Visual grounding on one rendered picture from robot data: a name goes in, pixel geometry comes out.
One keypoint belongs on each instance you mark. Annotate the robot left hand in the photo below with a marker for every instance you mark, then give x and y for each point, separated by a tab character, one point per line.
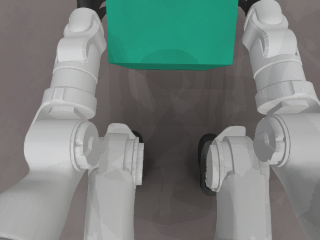
94	5

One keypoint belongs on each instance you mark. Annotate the robot left upper arm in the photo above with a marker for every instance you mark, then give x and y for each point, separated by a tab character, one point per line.
58	152

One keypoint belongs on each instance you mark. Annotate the left robot forearm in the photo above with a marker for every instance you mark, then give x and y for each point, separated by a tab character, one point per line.
76	69

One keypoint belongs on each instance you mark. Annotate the right robot shin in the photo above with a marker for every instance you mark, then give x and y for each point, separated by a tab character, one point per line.
238	131

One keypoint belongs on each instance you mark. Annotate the carton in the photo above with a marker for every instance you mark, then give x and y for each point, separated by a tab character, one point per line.
171	34

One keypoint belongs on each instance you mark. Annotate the robot shin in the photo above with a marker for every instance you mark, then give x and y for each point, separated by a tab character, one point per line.
114	128
238	131

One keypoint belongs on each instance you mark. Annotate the robot right upper arm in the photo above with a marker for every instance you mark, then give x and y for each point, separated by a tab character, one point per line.
290	144

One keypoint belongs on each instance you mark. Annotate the right robot forearm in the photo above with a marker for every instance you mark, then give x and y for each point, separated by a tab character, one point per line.
276	63

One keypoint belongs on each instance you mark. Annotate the left robot shin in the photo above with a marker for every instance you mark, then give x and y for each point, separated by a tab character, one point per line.
114	128

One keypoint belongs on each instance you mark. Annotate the robot right hand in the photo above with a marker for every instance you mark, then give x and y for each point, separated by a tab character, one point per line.
245	5

